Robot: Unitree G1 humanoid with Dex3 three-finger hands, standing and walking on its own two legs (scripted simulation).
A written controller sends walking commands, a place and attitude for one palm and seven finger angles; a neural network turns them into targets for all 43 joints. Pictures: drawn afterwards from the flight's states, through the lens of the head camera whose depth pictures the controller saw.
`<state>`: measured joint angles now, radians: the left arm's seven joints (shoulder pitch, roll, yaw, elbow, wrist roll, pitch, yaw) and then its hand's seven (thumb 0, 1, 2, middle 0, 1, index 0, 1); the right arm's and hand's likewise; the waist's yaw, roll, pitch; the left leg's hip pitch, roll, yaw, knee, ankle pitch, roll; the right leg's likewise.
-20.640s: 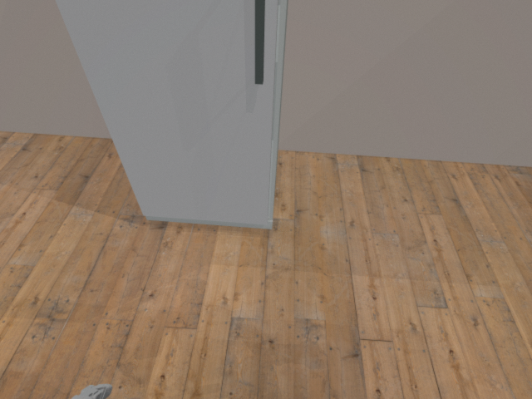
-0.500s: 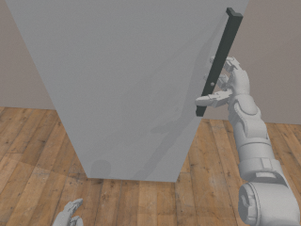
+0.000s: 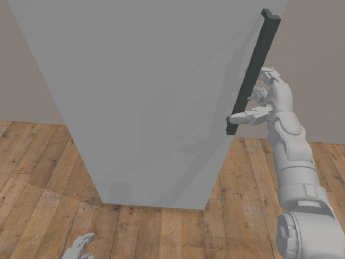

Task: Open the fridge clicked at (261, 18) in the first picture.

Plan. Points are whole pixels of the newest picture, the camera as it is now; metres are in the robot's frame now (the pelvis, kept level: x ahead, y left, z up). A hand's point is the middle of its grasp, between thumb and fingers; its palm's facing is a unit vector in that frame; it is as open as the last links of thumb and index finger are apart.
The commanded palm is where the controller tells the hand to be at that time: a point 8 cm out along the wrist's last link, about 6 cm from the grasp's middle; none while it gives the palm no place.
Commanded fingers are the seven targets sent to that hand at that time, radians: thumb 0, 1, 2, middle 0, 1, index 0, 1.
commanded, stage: grip the handle and tug to test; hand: right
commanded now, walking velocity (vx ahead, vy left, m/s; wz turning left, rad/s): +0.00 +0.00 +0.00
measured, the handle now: (245, 82) +0.49 -0.12 +0.19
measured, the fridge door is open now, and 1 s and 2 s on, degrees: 0 0 14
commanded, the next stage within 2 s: pull the door a little, standing still in 1.38 s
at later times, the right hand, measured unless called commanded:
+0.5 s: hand (243, 96) +0.43 -0.11 +0.19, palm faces -0.03 +1.00 +0.02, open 7.7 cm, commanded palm +0.40 -0.17 +0.19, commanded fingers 0.00 -0.81 -0.86 0.44 1.39 0.44 1.39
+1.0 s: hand (240, 96) +0.43 -0.10 +0.19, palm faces -0.03 +1.00 +0.01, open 5.7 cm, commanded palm +0.40 -0.16 +0.19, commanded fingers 0.00 -0.90 -0.90 0.45 1.40 0.45 1.40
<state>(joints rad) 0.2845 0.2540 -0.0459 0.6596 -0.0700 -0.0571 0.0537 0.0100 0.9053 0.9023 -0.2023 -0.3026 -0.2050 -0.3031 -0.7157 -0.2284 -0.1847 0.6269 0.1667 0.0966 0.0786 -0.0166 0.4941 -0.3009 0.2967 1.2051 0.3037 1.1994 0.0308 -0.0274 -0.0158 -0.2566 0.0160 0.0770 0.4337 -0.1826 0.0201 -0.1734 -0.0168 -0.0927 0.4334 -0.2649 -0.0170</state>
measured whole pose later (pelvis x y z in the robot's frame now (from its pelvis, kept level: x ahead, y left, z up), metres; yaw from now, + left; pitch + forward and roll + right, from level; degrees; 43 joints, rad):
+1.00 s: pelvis +0.00 +0.00 +0.00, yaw +0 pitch +0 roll +0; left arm 0.25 0.25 -0.05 0.65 -0.06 -0.04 0.06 0.01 0.91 0.90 -0.20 -0.30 -0.20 -0.30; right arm -0.73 -0.19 -0.15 0.61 0.15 0.13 0.03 0.00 -0.71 -0.83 0.36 1.38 0.36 1.37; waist 0.03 -0.03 -0.01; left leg -0.24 0.01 0.07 0.42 -0.18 0.02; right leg -0.15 -0.02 -0.09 0.41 -0.26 -0.02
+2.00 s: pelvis -0.01 -0.01 +0.00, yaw +0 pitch +0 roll +0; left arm 0.11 0.21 -0.05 0.53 -0.01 0.13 0.06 0.01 0.90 0.90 -0.20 -0.30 -0.21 -0.30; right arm -0.12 -0.17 0.08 -0.23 0.09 0.06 -0.05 -0.04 -0.63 -0.76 0.43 1.40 0.28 1.34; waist 0.01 -0.06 0.03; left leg -0.24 0.02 0.08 0.40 -0.16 0.01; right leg -0.17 -0.01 -0.09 0.43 -0.26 -0.02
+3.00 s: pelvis -0.06 +0.23 -0.02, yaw -29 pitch +1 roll +1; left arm 0.08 0.18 0.02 0.63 -0.01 -0.12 0.08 0.01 0.91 0.90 -0.20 -0.30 -0.20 -0.30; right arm -0.02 -0.22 0.03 -0.55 0.03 -0.06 -0.01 -0.08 -0.61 -0.81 0.49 1.41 0.22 1.31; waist 0.05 0.00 0.17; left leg -0.32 0.01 0.14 0.79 -0.37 0.01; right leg -0.39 -0.04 -0.03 0.68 -0.21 0.00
